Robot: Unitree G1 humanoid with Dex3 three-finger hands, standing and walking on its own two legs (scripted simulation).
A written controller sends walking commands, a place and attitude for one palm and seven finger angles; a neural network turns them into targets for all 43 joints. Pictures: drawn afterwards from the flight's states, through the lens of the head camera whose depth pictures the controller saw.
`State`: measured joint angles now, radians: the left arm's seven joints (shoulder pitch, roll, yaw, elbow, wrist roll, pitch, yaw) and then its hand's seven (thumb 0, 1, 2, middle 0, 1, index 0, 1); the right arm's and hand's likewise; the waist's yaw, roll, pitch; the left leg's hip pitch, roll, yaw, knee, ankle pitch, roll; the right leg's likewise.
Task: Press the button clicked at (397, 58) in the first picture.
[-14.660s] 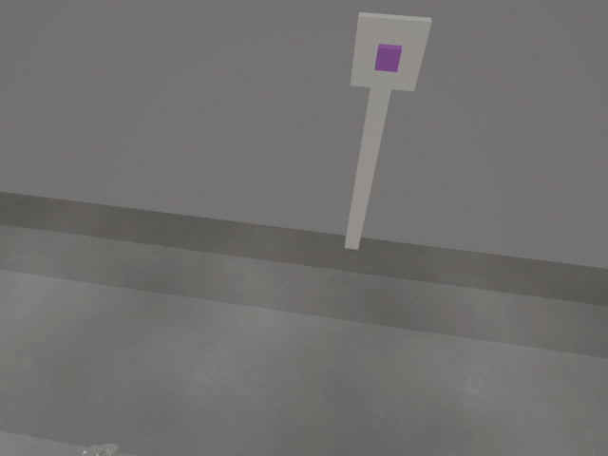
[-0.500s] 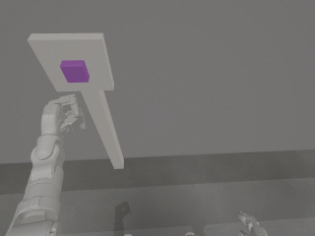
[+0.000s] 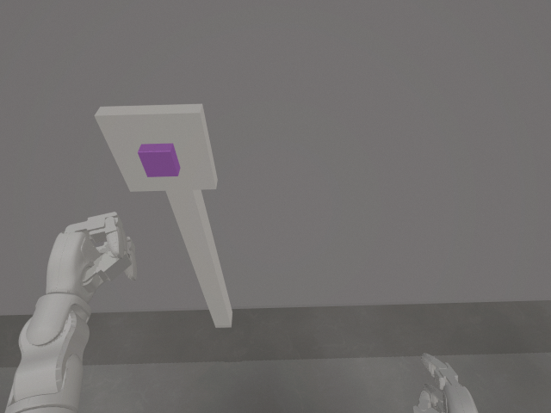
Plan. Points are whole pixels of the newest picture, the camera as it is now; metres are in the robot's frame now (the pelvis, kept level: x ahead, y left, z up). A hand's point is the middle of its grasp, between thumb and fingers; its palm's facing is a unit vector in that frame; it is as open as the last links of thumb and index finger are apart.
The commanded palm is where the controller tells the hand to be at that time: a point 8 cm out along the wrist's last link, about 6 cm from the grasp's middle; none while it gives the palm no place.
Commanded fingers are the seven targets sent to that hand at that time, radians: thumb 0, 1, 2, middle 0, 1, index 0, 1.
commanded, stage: draw the hand back to the body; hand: left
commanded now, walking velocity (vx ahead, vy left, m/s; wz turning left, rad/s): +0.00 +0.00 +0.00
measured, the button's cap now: (160, 159) +0.53 +0.25 +0.09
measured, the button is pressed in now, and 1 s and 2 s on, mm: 0 0 0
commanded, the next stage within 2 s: step back with the hand held close in 0.96 s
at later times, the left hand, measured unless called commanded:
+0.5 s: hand (72, 288) +0.22 +0.24 +0.16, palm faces +0.37 -0.86 -0.35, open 3.1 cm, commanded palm +0.17 +0.28 +0.18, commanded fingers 0.00 0.90 0.90 -1.30 -1.50 -1.30 -1.50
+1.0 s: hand (39, 313) +0.18 +0.24 +0.18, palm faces +0.41 -0.83 -0.38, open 3.1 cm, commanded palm +0.13 +0.28 +0.19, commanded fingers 0.00 0.90 0.90 -1.30 -1.50 -1.30 -1.50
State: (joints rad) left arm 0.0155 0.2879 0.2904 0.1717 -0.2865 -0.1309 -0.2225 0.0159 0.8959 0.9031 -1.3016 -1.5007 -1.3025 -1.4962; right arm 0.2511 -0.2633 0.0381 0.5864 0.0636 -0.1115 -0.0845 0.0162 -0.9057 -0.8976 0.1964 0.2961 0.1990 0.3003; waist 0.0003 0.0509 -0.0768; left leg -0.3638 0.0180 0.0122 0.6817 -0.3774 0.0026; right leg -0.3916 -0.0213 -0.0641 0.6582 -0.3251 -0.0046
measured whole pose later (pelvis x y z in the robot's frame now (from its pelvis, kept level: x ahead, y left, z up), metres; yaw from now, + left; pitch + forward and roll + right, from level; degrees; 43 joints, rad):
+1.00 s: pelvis +0.00 +0.00 +0.02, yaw +0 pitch -6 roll -1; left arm 0.52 0.30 0.27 -0.47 -0.04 -0.07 0.10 0.01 0.89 0.90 -1.31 -1.50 -1.31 -1.50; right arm 0.20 -0.22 0.04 0.63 -0.01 -0.15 -0.08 0.02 -0.90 -0.90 0.20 0.30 0.20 0.30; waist 0.07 0.06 0.02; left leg -0.06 0.01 0.02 0.43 -0.27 0.01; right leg -0.08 -0.01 -0.06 0.40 -0.22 0.00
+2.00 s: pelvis -0.09 +0.02 +0.00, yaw +2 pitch +1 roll -2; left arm 0.60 0.40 0.43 -0.61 0.00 -0.25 0.14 0.01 0.88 0.90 -1.31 -1.50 -1.31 -1.50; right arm 0.21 -0.20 0.02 0.57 -0.01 -0.09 -0.07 0.02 -0.90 -0.90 0.20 0.30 0.20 0.30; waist -0.01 -0.02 0.03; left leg -0.43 -0.01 -0.01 0.62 -0.20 0.04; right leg -0.37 0.02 0.03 0.58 -0.22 0.02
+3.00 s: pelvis -0.25 +0.06 +0.01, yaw -3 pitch -2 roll -1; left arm 0.51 0.35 0.37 -0.50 -0.02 -0.17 0.16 0.01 0.89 0.90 -1.31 -1.50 -1.31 -1.50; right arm 0.25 -0.19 0.02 0.69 -0.01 -0.15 -0.09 0.02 -0.91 -0.90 0.20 0.30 0.20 0.30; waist -0.02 -0.05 -0.03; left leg -0.34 -0.03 -0.02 0.51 -0.14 0.03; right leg -0.26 0.02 0.00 0.72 -0.45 0.00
